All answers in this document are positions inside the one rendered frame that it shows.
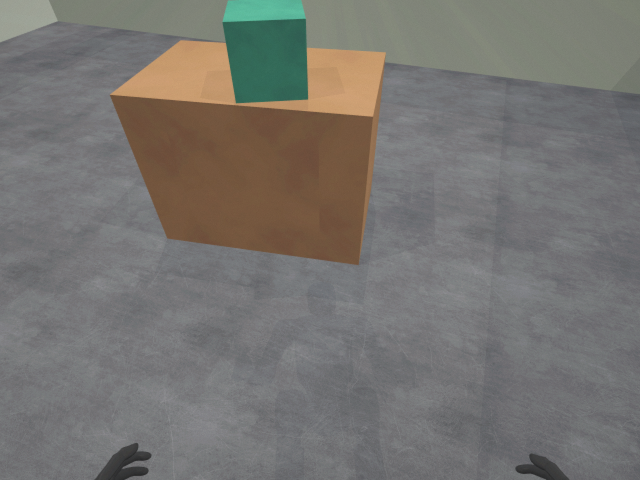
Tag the pedestal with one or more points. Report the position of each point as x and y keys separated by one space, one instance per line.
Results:
x=284 y=177

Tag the robot left hand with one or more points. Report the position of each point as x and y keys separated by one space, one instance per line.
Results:
x=113 y=470

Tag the robot right hand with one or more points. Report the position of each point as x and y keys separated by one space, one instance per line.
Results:
x=542 y=467

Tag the carton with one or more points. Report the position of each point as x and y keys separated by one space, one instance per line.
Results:
x=267 y=50

